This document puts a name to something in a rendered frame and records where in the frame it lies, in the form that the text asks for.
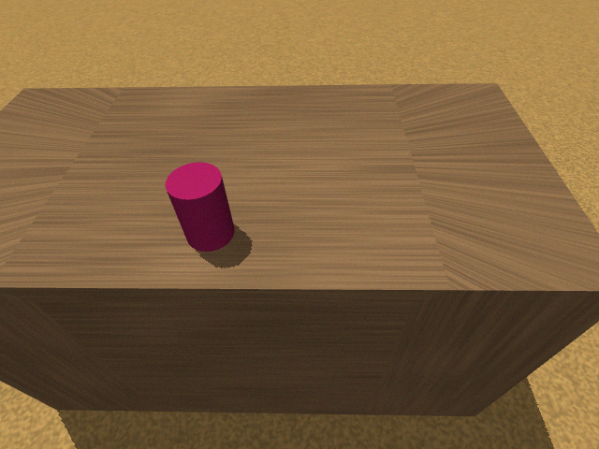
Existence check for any can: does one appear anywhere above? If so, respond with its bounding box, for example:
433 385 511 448
166 162 235 252

